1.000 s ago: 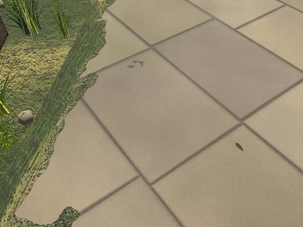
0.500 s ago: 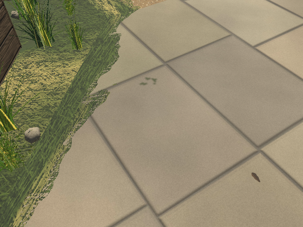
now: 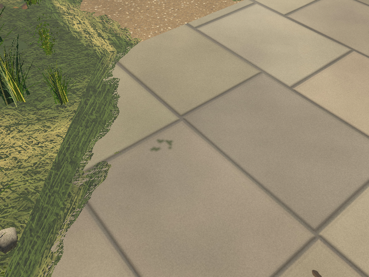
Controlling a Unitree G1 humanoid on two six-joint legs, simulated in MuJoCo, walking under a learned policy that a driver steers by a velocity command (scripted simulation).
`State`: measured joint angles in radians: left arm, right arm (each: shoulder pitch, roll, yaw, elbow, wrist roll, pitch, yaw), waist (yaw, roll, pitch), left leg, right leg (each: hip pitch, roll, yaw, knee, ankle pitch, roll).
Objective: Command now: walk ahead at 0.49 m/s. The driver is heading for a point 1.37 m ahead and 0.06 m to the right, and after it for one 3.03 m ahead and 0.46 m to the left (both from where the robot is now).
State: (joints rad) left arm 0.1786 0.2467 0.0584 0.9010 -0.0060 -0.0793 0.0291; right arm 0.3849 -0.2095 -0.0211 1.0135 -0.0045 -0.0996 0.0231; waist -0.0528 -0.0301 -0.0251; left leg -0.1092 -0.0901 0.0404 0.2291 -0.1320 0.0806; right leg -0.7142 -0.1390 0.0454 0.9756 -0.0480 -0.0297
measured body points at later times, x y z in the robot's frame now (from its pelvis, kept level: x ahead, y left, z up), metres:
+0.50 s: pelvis +0.27 -0.09 +0.00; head +0.29 -0.10 +0.45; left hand +0.31 +0.17 -0.13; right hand +0.37 -0.35 -0.14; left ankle +0.31 +0.08 -0.66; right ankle +0.28 -0.17 -0.75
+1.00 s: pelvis +0.55 -0.02 -0.01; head +0.58 +0.00 +0.44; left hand +0.61 +0.25 -0.15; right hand +0.64 -0.28 -0.13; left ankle +0.60 +0.06 -0.75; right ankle +0.50 -0.17 -0.65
